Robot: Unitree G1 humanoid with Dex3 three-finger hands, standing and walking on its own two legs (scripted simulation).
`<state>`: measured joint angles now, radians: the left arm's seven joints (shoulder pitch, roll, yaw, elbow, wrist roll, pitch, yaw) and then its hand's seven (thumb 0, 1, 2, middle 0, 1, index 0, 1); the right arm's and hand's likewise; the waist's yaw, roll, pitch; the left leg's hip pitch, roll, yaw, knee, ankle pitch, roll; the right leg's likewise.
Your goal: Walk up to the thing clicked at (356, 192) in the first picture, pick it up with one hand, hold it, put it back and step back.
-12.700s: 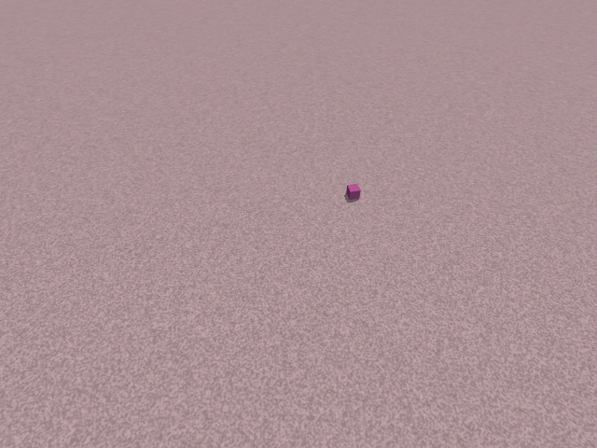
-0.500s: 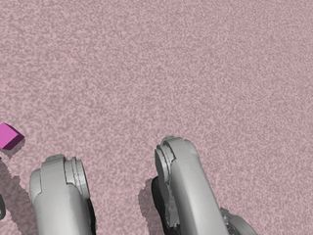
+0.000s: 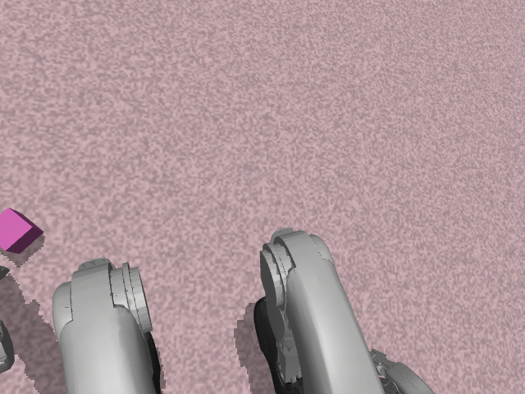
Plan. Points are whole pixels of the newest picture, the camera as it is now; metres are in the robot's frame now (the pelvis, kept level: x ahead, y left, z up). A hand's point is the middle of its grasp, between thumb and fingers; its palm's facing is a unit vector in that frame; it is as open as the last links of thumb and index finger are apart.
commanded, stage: rise first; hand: left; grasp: from above
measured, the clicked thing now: (14, 231) +0.41 +0.36 -0.29
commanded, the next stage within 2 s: approach in 0.50 s
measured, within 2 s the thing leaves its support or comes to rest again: neither
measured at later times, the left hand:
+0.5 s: hand out of the picture +0.36 +0.38 -0.17, palm faces -0.22 -0.33 -0.92, open 14.0 cm
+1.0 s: hand out of the picture +0.43 +0.34 -0.17, palm faces -0.20 -0.34 -0.92, open 14.2 cm
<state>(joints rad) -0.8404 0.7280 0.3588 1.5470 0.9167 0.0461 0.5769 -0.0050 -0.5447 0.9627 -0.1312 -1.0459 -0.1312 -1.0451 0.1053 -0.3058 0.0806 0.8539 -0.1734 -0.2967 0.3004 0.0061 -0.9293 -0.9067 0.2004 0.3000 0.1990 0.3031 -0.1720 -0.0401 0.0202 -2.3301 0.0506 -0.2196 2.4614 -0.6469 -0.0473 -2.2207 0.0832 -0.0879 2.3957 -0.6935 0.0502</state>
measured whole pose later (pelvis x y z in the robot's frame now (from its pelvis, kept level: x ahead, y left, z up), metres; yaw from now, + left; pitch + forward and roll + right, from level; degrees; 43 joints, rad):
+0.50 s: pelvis +0.00 +0.00 +0.00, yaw +0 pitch +29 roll -8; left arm -0.83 0.70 0.34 1.53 0.92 0.05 0.58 -0.01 -0.54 0.96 -0.12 -1.06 -0.13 -1.06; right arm 0.10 -0.30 0.07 0.87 -0.17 -0.30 0.31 0.01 -0.93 -0.91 0.20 0.30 0.20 0.30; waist -0.16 -0.03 0.00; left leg -2.33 0.05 -0.21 2.45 -0.65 -0.04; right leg -2.21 0.08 -0.08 2.39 -0.70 0.05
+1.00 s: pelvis +0.00 +0.00 +0.00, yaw -1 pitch +30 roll -9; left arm -1.06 0.78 0.32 1.70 0.92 0.12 0.63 -0.01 -0.59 1.02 -0.12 -1.03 -0.10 -1.05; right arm 0.12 -0.32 0.11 0.87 -0.20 -0.34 0.31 0.01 -0.92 -0.90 0.20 0.30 0.20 0.30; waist -0.27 -0.04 0.03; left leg -2.35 0.05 -0.23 2.45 -0.64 -0.04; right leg -2.23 0.08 -0.10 2.38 -0.68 0.06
